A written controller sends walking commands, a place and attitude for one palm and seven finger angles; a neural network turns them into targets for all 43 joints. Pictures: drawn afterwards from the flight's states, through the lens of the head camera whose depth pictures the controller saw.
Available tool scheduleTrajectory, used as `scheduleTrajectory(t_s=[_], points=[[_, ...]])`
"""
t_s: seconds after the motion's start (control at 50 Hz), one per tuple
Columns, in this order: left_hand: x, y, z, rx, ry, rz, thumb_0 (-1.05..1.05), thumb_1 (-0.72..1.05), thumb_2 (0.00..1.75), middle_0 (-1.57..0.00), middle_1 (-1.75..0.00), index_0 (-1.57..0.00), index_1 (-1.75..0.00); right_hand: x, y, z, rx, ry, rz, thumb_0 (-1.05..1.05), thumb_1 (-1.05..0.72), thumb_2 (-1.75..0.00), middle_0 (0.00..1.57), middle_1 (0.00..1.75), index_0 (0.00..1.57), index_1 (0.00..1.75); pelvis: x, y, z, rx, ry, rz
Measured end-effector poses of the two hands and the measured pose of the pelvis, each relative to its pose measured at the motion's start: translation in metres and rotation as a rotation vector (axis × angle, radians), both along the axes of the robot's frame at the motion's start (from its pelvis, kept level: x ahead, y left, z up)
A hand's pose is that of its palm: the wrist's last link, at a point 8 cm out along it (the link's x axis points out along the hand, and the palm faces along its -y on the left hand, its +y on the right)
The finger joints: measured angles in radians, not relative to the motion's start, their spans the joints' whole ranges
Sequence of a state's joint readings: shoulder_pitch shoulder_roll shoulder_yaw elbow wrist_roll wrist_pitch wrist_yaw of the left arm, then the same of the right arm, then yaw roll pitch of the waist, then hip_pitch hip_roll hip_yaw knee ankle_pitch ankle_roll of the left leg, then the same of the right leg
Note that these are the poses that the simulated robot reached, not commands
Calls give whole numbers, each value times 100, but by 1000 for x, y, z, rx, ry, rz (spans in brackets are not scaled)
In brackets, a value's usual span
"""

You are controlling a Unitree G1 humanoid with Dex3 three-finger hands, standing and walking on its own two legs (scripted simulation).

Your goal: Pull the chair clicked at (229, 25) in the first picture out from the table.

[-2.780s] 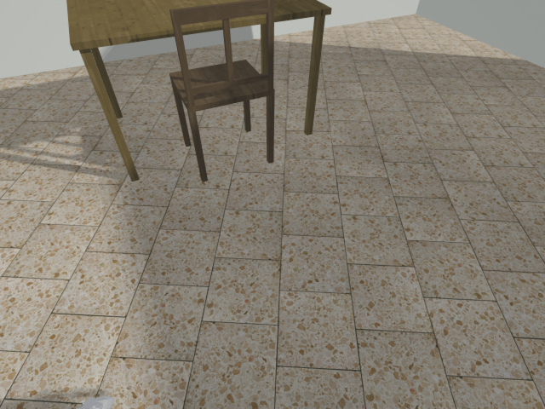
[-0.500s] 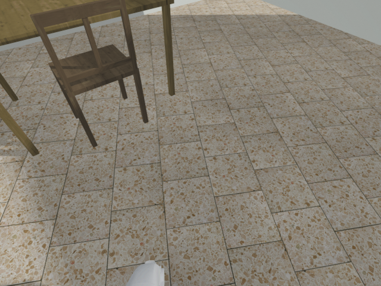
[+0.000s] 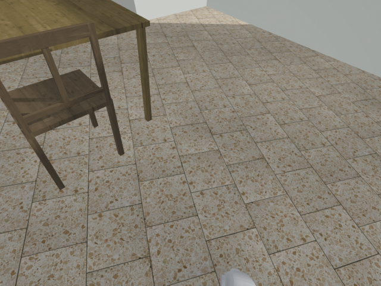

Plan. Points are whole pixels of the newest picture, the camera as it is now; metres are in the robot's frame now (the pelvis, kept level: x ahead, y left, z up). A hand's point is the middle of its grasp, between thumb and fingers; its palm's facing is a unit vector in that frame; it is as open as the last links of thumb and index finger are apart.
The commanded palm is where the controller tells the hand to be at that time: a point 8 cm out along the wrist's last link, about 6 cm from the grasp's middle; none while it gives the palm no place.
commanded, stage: walk to a spot facing it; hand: left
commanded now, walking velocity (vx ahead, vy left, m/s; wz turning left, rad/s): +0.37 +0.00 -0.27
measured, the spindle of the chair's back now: (56, 76) +0.90 +0.63 -0.10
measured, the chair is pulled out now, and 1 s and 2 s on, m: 0.00 0.00 0.00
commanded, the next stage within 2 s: turn to face it in 0.84 s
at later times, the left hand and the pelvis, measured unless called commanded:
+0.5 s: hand (150, 227) +0.31 +0.12 -0.17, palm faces -0.06 -0.97 -0.23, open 7.1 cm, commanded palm none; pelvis +0.23 -0.06 -0.01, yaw -6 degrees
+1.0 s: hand (155, 173) +0.49 +0.14 -0.18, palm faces -0.12 -0.98 -0.18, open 7.4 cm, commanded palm none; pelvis +0.45 -0.04 +0.00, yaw -12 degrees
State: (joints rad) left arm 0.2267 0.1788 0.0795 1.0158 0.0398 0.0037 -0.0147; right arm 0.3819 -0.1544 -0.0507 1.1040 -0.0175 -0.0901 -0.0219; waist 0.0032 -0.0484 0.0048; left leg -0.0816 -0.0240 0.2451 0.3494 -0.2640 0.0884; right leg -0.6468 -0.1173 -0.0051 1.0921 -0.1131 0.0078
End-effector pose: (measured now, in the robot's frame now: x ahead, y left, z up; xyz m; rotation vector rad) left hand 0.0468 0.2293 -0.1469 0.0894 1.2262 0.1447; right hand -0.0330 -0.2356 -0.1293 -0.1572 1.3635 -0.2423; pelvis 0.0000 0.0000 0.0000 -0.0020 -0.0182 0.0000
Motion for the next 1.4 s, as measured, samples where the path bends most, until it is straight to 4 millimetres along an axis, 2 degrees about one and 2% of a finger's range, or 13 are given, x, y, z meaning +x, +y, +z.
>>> scheduleTrajectory(t_s=[0.2,0.32,0.38,0.52,0.6,0.74,0.8,0.88,0.96,1.06,1.14,1.24,1.4], points=[[152,-36,-3,-4,-16,-167,1,91,90,-20,-30,-20,-30,-11,40,-10,121,219,-179,0,-91,-90,20,29,20,30,95,-16,-9,0,4,-66],[238,-73,-14,2,-103,-203,1,91,90,-20,-30,-20,-30,21,37,-23,194,343,-237,0,-91,-90,20,29,20,30,161,-45,-28,0,0,-99],[247,-78,-10,6,-91,-161,0,91,90,-20,-30,-20,-30,75,15,-27,178,276,-221,0,-91,-90,20,29,20,30,186,-55,-22,-5,-17,-101],[255,-55,9,91,16,-126,-2,95,90,-20,-30,-20,-30,248,-39,-21,90,-47,-124,1,-92,-90,20,29,20,30,243,-61,-4,-5,0,-108],[256,-52,7,70,91,-97,-1,93,90,-20,-30,-20,-30,323,-61,-12,45,-137,-70,2,-95,-90,20,29,20,30,279,-56,-2,-9,7,-104],[264,-46,-13,2,231,-20,0,91,90,-20,-30,-20,-30,448,-52,-6,7,-216,47,1,-93,-90,20,29,20,30,352,-38,-13,-20,7,-100],[279,-39,-23,-15,301,-30,1,91,90,-20,-30,-20,-30,485,-40,-9,-7,-272,51,0,-92,-90,20,29,20,30,380,-29,-21,-7,-6,-126],[333,-33,-17,-1,288,-86,1,91,90,-20,-30,-20,-30,492,-24,-7,20,-264,-14,0,-92,-90,20,29,20,30,410,-28,-13,6,-22,-164],[410,-36,-7,23,186,-139,1,91,90,-20,-30,-20,-30,481,-35,-6,-2,-204,-111,-2,-97,-89,21,29,20,30,436,-33,-5,12,-21,-198],[504,-54,6,66,42,-197,1,92,90,-20,-30,-20,-30,458,-41,-17,46,-52,-164,-2,-95,-90,20,29,20,30,467,-50,-4,20,-14,-195],[561,-76,6,105,-63,-222,1,92,90,-20,-30,-20,-30,447,-47,-38,116,69,-188,-1,-93,-90,20,29,20,30,493,-77,-18,44,-15,-160],[585,-102,13,98,-114,-189,1,92,90,-20,-30,-20,-30,468,-61,-45,148,138,-153,0,-92,-90,20,29,20,30,509,-89,-17,22,-10,-94],[576,-94,12,75,-102,-62,-1,93,90,-21,-30,-21,-30,563,-85,-23,83,-4,-12,0,-91,-90,20,29,20,30,523,-89,-8,10,2,7]])
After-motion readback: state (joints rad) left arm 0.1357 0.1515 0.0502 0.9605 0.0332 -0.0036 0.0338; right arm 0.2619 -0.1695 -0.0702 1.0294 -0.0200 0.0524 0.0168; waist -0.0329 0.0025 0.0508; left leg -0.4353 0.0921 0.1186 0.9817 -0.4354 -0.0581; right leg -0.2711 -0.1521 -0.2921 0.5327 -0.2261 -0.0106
